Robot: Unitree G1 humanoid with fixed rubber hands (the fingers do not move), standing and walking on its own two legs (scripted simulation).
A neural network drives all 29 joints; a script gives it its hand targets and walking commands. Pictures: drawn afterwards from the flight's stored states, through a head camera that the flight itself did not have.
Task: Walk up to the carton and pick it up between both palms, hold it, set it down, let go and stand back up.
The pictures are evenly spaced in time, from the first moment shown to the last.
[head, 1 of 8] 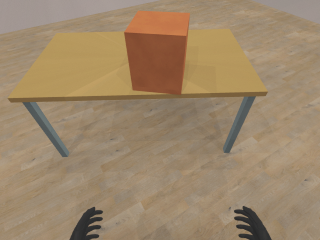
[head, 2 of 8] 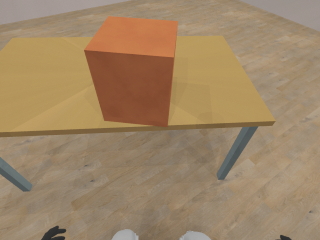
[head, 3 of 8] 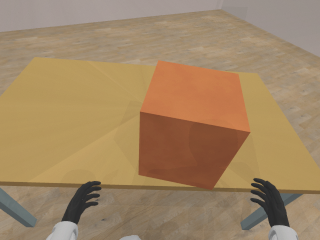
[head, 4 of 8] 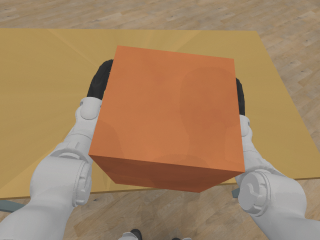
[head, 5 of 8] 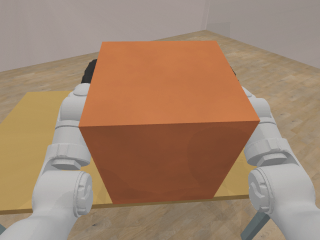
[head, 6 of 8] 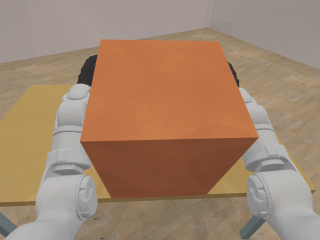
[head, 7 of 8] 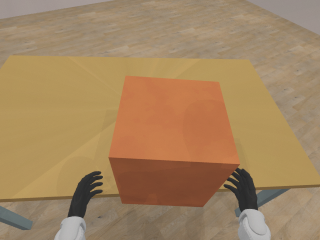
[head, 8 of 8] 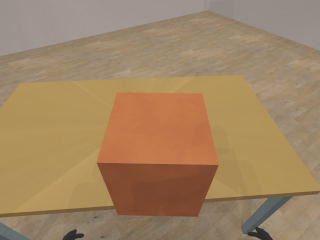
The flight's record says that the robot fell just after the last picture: no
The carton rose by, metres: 0.20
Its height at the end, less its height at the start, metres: +0.00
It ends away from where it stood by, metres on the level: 0.06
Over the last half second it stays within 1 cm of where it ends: yes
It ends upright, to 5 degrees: yes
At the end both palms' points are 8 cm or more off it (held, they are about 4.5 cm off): yes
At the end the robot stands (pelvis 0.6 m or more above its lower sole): yes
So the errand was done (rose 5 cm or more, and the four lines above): yes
